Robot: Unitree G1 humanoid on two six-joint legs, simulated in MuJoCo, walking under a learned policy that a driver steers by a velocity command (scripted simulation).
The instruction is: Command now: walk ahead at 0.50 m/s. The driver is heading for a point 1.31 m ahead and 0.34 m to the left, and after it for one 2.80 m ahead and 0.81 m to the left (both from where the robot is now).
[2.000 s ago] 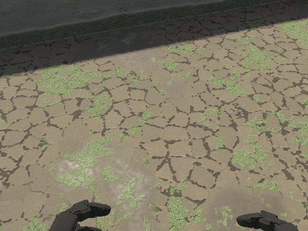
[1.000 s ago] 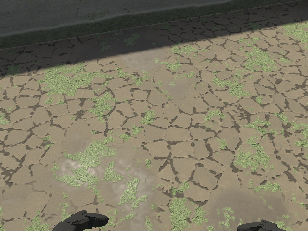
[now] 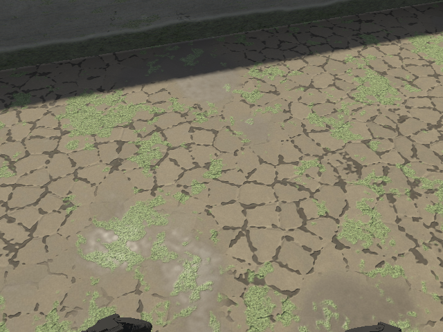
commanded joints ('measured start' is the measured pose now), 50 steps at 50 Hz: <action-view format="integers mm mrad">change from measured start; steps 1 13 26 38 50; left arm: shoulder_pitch -85 -82 -78 -75 -73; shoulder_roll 85 85 86 86 87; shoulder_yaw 30 31 31 31 32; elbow -98 -97 -96 -95 -94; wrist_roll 0 0 0 0 0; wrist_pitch -18 -18 -17 -17 -17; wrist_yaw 3 3 3 4 4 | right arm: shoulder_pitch -82 -81 -80 -80 -79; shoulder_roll -90 -90 -90 -90 -89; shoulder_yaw -32 -31 -31 -31 -30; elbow -95 -94 -92 -92 -91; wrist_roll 0 0 0 0 0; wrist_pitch -17 -17 -17 -17 -17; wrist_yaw -3 -4 -4 -4 -5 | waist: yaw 0 1 1 2 2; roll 1 1 1 1 1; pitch -78 -77 -77 -76 -76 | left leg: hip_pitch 82 81 80 78 77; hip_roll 121 119 118 117 116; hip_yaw -123 -126 -128 -131 -133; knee -26 -28 -30 -32 -33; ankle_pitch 191 192 192 192 191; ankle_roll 18 18 17 16 16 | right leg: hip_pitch -40 -38 -36 -33 -32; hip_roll -85 -85 -85 -85 -86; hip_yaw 65 64 62 61 60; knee -30 -33 -35 -37 -39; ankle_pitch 210 211 210 210 209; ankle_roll -36 -35 -35 -35 -35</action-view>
